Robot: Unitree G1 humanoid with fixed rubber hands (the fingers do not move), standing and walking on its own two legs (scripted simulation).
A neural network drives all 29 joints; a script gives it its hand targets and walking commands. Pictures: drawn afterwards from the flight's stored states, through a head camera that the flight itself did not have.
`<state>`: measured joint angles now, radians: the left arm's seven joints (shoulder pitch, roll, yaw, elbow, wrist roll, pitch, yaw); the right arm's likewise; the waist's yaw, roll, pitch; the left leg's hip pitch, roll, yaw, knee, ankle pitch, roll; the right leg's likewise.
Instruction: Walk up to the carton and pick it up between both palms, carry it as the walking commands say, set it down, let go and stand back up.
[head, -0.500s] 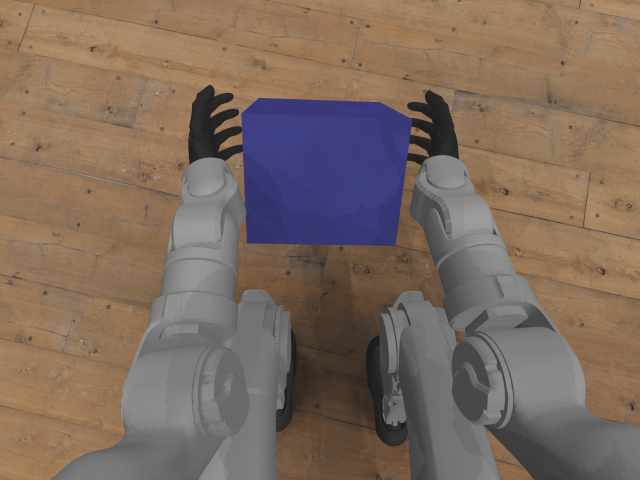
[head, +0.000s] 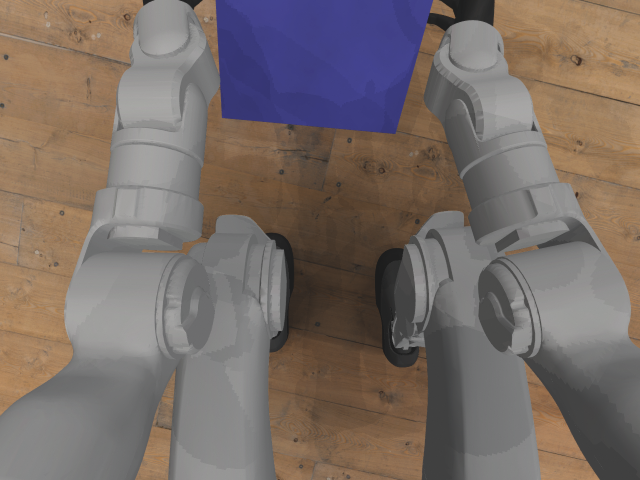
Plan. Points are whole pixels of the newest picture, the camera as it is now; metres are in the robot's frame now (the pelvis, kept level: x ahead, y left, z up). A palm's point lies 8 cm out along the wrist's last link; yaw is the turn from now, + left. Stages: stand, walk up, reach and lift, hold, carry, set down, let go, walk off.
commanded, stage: set down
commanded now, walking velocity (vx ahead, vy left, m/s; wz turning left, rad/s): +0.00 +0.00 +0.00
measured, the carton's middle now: (316, 20) +0.57 +0.03 -0.23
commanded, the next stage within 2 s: none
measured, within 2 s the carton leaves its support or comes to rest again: neither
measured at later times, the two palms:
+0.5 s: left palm (175, 3) +0.56 +0.17 -0.17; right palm (458, 3) +0.56 -0.12 -0.18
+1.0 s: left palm out of the picture +0.58 +0.17 -0.18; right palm out of the picture +0.57 -0.12 -0.19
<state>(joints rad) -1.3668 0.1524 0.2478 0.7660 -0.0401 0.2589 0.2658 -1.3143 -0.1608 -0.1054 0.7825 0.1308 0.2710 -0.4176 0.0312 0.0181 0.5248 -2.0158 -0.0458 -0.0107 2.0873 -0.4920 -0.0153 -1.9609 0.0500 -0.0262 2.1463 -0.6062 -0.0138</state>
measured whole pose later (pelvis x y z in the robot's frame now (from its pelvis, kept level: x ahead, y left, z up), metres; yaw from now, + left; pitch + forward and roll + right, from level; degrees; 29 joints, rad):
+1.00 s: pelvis +0.03 +0.01 -0.05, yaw -1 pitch +36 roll +0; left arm -1.40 0.23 0.35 1.04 0.00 0.17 0.07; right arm -1.40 -0.18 -0.26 1.01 -0.06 0.20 -0.07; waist 0.03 0.03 0.27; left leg -2.33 -0.03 0.02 2.24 -0.54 0.00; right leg -2.27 0.07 0.00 2.30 -0.66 0.01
